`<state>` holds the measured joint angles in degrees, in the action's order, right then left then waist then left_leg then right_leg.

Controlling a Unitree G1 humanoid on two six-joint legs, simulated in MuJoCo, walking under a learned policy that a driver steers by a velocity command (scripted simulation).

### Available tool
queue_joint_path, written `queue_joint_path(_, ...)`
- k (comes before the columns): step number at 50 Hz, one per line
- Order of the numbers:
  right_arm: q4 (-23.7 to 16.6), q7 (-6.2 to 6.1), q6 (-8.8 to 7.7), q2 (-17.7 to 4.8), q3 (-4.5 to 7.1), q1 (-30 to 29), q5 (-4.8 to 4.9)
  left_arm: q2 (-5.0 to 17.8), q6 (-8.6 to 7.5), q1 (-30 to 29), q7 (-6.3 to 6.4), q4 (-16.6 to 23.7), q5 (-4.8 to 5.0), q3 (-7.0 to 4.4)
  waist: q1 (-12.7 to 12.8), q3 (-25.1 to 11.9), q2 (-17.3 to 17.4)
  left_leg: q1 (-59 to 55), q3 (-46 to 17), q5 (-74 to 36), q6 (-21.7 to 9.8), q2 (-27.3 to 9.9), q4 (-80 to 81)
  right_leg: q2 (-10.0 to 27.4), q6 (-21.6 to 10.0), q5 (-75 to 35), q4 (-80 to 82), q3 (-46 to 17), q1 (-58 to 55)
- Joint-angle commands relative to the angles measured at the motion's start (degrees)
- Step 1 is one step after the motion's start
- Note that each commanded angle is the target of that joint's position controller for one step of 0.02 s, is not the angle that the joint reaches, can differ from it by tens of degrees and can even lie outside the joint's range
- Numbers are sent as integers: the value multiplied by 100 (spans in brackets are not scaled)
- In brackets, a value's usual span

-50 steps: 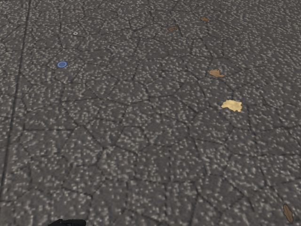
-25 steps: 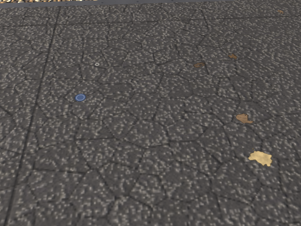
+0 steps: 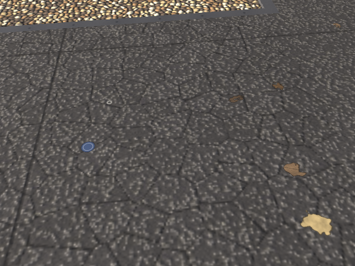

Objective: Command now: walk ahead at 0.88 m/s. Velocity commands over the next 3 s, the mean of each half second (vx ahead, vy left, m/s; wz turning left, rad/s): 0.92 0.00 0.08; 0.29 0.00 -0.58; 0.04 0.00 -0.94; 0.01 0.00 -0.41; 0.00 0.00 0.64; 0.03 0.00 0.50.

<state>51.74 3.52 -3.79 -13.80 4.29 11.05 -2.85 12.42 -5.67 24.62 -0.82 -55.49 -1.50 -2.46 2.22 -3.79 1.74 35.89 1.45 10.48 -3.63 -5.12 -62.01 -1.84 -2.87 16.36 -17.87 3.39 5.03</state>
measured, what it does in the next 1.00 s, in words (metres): walks ahead, turning right: left foot, then right foot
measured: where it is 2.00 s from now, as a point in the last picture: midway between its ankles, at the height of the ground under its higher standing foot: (178, 208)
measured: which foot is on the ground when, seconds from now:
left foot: up 0.00-0.22, down 0.24-0.68, up 0.70-1.00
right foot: down 0.00-0.24, up 0.26-0.68, down 0.70-1.00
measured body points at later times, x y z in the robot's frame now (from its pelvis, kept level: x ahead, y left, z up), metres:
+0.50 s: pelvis +0.39 +0.06 +0.00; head +0.41 +0.06 +0.45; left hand +0.55 +0.31 -0.11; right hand +0.35 -0.21 -0.14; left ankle +0.35 +0.11 -0.74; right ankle +0.49 -0.09 -0.67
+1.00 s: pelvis +0.68 +0.05 -0.01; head +0.72 +0.02 +0.43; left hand +0.87 +0.31 -0.10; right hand +0.84 -0.25 -0.09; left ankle +0.83 +0.24 -0.67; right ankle +0.76 +0.00 -0.74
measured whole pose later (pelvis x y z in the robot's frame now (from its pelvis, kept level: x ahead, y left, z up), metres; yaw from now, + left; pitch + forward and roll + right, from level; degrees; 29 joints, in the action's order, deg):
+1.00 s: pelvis +0.68 +0.05 -0.01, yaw -16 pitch +3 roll +2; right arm 36.5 -3.2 -2.1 -16.0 2.1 0.2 -1.1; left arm 17.3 0.8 12.7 1.3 -39.0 1.2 -4.2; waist 2.8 3.7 0.7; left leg 39.2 -13.4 16.7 4.7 0.8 -57.0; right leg -12.3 -6.6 2.2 -24.7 -11.7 22.6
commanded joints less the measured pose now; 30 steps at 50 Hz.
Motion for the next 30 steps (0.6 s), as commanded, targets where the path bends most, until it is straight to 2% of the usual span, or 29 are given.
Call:
queue_joint_path(1,-678,71,30,-242,-18,-942,13,599,-132,253,27,136,47,-105,-5,1094,-574,1752,17,-542,159,-212,378,1368,-800,369,1558,-1488,-491)
queue_joint_path(4,-1031,106,50,-162,-123,-1627,90,651,-199,250,44,122,71,-111,-15,1277,-608,842,228,-1106,151,-51,1795,1245,-759,-715,1877,-873,-70)
queue_joint_path(7,-1187,81,71,-204,-159,-1884,130,784,-233,342,53,13,110,-124,-54,1374,-549,90,466,-1274,-127,125,2541,1423,-732,-2077,2129,-484,-401)
queue_joint_path(8,-1202,44,72,-251,-151,-1850,129,842,-224,349,47,-23,105,-127,-105,1291,-560,-147,555,-1121,-250,253,2716,1433,-689,-3069,1874,-308,-683)
queue_joint_path(9,-1194,-12,73,-314,-130,-1726,125,942,-210,371,54,-63,90,-140,-197,1086,-664,-501,679,-860,-367,473,2776,1465,-646,-4570,1413,-173,-956)
queue_joint_path(10,-1124,-78,70,-427,-89,-1384,113,1075,-169,413,84,-113,59,-169,-381,760,-832,-978,767,-520,-468,710,2732,1527,-596,-5982,715,-80,-1199)
queue_joint_path(11,-910,-151,61,-617,-8,-533,115,1225,-93,386,130,-150,-2,-212,-790,256,-976,-1847,748,-118,-577,906,2687,1573,-529,-6797,-401,-1,-1229)
queue_joint_path(12,-488,-235,44,-820,102,813,99,1298,-6,230,171,-128,-28,-242,-1409,-384,-864,-3343,720,-2,-664,981,2952,1392,-438,-6530,-2012,138,-692)
queue_joint_path(13,-248,-330,19,-1297,245,1868,-32,971,15,286,165,-17,-48,-167,-1693,-1082,-375,-5017,-475,1507,-760,-51,2831,1055,-440,-4538,-4103,90,769)
queue_joint_path(14,-212,-306,-21,-1760,326,1791,-164,-42,-53,860,-5,229,166,39,-885,-1622,1477,-6111,-3781,4069,-1181,-1607,4033,-11,-294,885,-6104,-388,2918)
queue_joint_path(15,-228,-223,-18,-1437,293,1443,23,586,-137,290,6,328,184,-94,-984,-1326,998,-5648,-4945,4296,-1040,-1509,5011,21,-519,716,-6564,-1081,3494)
queue_joint_path(16,-198,-212,-53,-1126,215,915,46,777,-160,-372,17,542,179,-157,-734,-280,536,-4848,-3893,3202,-984,-1271,4920,400,-540,13,-6500,-836,3864)
queue_joint_path(17,-173,-189,-93,-856,154,735,97,704,-191,-618,5,605,87,-110,-612,31,-56,-4058,-3182,2116,-1023,-1057,4921,652,-507,-354,-6125,-759,3640)
queue_joint_path(18,-130,-201,-110,-714,107,607,122,570,-159,-652,-20,633,-28,-82,-368,207,-143,-3416,-2713,1672,-954,-763,5007,807,-432,-427,-5820,-751,3321)
queue_joint_path(19,-46,-232,-119,-526,36,605,145,443,-83,-560,-67,703,-133,-44,-118,288,16,-2889,-2463,1560,-990,-576,5118,894,-298,-371,-5582,-749,3039)
queue_joint_path(20,8,-256,-144,-429,3,650,178,335,-7,-646,-112,759,-185,-14,-18,452,28,-2559,-2305,1545,-1060,-436,5274,968,-166,-265,-5365,-734,2984)
queue_joint_path(21,48,-282,-180,-445,1,751,230,297,49,-827,-145,872,-210,8,22,645,4,-2334,-2209,1515,-1150,-369,5434,1023,-31,-219,-5124,-682,3093)
queue_joint_path(22,58,-302,-233,-510,-2,787,254,264,105,-1004,-169,921,-179,38,62,933,-79,-2215,-1945,840,-1153,-416,5609,1093,90,-393,-4858,-552,3308)
queue_joint_path(24,117,-281,-320,-619,-11,979,259,329,137,-1486,-168,1104,-132,78,27,1254,-197,-2052,-1094,-1964,-1036,-326,5619,1051,230,-939,-4009,-224,3333)
queue_joint_path(25,137,-242,-347,-572,-36,971,260,278,118,-1654,-168,1153,-103,116,22,1261,-200,-1948,-506,-3231,-828,-88,5455,939,199,-1370,-3361,-57,2981)
queue_joint_path(26,162,-212,-371,-496,-65,1010,276,195,92,-1810,-188,1169,-38,165,-61,1177,-129,-1885,-16,-3883,-568,155,5347,741,114,-1902,-2675,160,2517)
queue_joint_path(27,240,-212,-405,-460,-93,1259,302,135,73,-2059,-213,1192,21,201,-257,1061,-60,-2043,177,-4156,-391,208,5337,525,25,-2468,-2235,357,2233)
queue_joint_path(28,208,-395,-411,-598,-96,1339,391,260,-76,-2539,-130,1293,378,120,-518,822,3,-2454,54,-4042,-264,49,5182,429,-33,-2952,-1961,93,2366)
queue_joint_path(29,240,-494,-384,-774,-101,1400,363,309,-137,-2654,-150,1397,430,126,-478,731,39,-2859,141,-4017,-167,-65,5125,308,-99,-3276,-1545,13,2452)
queue_joint_path(30,257,-570,-341,-867,-99,1432,304,393,-164,-2737,-194,1453,387,95,-476,641,124,-3111,231,-4129,-47,-104,4991,168,-155,-3552,-1301,16,2352)
Next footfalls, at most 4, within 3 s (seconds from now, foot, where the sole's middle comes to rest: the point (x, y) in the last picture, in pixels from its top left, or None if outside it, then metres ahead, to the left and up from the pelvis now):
0.24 left None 0.39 0.12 -0.78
0.70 right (197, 206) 0.80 0.00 -0.78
1.24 left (167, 180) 0.93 0.14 -0.78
1.72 right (203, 226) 0.70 -0.02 -0.78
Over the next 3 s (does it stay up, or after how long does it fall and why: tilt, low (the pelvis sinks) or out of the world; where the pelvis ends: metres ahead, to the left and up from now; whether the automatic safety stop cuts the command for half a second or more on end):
stays up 0.81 0.07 -0.01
